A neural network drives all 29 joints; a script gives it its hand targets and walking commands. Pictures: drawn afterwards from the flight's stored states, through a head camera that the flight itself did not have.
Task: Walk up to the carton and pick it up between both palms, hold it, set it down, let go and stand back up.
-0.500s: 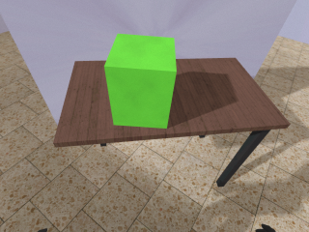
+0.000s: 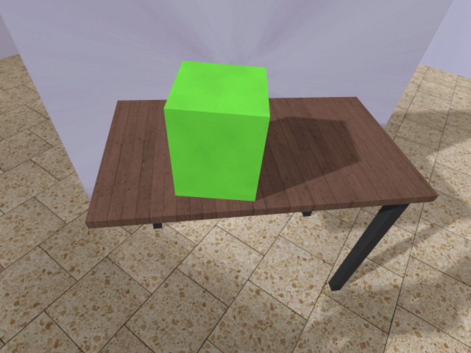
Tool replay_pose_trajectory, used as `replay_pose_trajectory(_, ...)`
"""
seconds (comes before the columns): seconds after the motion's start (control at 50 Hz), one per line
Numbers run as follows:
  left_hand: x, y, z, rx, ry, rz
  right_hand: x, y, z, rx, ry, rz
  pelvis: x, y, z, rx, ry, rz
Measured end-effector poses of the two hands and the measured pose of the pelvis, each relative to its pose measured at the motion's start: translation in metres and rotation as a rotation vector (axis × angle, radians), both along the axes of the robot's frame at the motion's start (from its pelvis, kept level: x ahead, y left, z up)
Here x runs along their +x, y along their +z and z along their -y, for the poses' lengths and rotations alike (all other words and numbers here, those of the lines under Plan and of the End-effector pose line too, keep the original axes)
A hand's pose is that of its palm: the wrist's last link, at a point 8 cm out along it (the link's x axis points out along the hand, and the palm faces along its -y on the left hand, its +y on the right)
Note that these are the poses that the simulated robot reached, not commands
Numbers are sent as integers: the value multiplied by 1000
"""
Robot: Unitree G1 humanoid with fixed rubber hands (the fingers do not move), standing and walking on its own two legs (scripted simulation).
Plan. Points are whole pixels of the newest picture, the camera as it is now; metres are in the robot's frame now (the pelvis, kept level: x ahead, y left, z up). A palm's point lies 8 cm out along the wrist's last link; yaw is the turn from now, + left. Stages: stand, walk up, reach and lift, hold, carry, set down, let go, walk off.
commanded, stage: walk up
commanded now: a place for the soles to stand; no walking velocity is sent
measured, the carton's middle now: (219, 132) +0.62 +0.03 +0.05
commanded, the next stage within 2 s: none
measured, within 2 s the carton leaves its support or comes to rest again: neither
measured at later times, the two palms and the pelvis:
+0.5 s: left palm out of the picture +0.14 +0.32 -0.10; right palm (404, 341) +0.19 -0.32 -0.09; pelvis +0.11 +0.00 +0.00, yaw -2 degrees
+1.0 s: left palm (54, 328) +0.22 +0.33 -0.11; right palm (369, 288) +0.29 -0.29 -0.10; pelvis +0.16 +0.01 -0.01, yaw +0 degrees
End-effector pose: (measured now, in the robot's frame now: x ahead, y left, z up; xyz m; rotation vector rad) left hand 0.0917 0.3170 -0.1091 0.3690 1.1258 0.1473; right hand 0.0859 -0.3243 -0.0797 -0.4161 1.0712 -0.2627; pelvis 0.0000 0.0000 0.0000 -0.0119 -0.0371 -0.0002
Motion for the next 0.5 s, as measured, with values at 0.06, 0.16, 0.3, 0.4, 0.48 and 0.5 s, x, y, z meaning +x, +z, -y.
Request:
replay_pose_trajectory(0.06, 3, 6, 3, -1, 1, -2, -3, 3, 2, 12, -1, -16, 8, 5, 3, 2, 0, -18)
replay_pose_trajectory(0.16, 27, 6, 19, 11, -51, 17, -17, -10, 15, 31, -34, -53, 21, -1, 17, 0, -29, 1)
replay_pose_trajectory(0.3, 40, 21, 29, 60, -46, 0, 9, -15, 21, 75, -41, -82, 55, 6, 28, 19, -44, -22)
replay_pose_trajectory(0.4, 36, 20, 17, 86, -14, -67, 50, -17, 11, 82, -11, -61, 82, 5, 21, 7, -40, -10)
replay_pose_trajectory(0.48, 45, 11, 5, 72, 4, -85, 93, -14, -1, 66, 18, -30, 105, 1, 9, -13, -35, 4)
replay_pose_trajectory(0.5, 51, 7, 2, 65, 8, -84, 105, -13, -5, 59, 26, -22, 112, -1, 5, -20, -31, 3)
